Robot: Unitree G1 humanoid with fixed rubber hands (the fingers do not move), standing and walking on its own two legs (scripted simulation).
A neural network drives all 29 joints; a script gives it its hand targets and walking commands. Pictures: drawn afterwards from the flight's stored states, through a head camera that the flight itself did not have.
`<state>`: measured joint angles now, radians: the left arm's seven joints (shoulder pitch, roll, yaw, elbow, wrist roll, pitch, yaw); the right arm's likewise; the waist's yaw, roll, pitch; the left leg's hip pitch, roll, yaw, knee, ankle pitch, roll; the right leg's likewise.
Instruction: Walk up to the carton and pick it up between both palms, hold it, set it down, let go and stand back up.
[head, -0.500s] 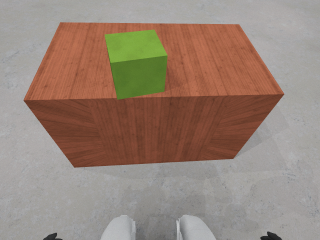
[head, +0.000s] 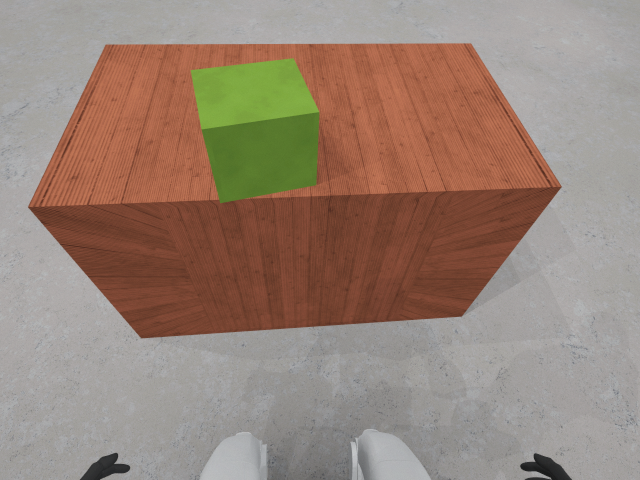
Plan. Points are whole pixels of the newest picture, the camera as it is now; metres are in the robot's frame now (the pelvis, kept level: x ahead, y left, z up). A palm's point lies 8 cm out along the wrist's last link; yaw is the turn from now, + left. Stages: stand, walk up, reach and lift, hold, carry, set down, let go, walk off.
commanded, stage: walk up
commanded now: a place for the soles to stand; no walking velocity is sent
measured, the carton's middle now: (256, 130) +0.68 +0.12 +0.00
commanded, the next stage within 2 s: none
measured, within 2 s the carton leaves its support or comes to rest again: neither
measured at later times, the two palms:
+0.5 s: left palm out of the picture +0.12 +0.33 -0.08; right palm (533, 447) +0.16 -0.27 -0.08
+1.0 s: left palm (13, 401) +0.22 +0.41 -0.09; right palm (464, 422) +0.20 -0.19 -0.10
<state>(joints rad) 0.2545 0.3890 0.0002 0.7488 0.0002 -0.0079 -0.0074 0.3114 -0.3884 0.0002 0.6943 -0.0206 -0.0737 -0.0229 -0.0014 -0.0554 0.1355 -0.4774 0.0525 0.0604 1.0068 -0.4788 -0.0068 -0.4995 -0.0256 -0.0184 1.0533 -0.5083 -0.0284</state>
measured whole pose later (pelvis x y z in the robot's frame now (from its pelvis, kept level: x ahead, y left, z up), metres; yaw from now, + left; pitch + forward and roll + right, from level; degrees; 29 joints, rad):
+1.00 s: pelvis +0.15 +0.10 +0.00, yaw +4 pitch -2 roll +1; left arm 0.26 0.39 0.00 0.78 0.00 -0.05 0.00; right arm 0.44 -0.39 0.00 0.71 -0.01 -0.07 0.02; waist 0.00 0.01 0.10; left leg -0.45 -0.05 0.07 1.00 -0.52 0.07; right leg -0.69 -0.09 0.00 1.12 -0.49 -0.01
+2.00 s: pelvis +0.20 +0.10 +0.00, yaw +5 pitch -2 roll +1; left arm 0.25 0.39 0.00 0.79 0.00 -0.06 0.02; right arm 0.27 -0.41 0.00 0.74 -0.02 -0.04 0.02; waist 0.00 0.00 0.10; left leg -0.45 -0.02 0.05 1.03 -0.54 0.03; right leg -0.57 -0.08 -0.01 1.03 -0.43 -0.01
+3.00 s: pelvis +0.22 +0.14 +0.00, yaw +7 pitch -2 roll +1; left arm 0.27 0.39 0.00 0.83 0.00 -0.06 0.03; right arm 0.24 -0.41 0.00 0.75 -0.03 -0.04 0.01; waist 0.00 0.01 0.09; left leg -0.47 -0.01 0.06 1.03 -0.52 0.03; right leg -0.51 -0.03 -0.02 1.05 -0.50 -0.02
